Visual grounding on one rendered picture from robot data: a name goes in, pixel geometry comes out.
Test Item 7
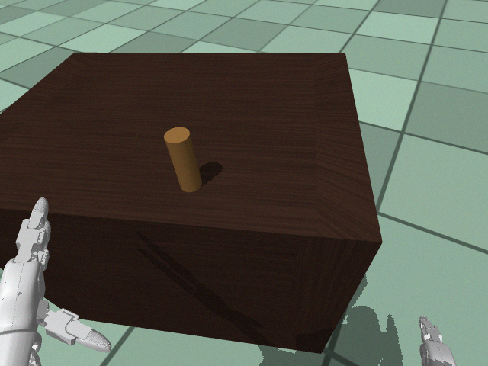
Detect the right robot hand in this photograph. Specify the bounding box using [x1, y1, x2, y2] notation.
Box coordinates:
[419, 316, 457, 366]

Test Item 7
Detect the left robot arm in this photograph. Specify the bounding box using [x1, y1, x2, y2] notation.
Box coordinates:
[0, 329, 42, 366]

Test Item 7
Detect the can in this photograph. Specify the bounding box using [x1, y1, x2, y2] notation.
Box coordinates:
[164, 127, 202, 192]

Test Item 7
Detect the left robot hand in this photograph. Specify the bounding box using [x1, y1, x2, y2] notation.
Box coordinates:
[0, 197, 111, 352]

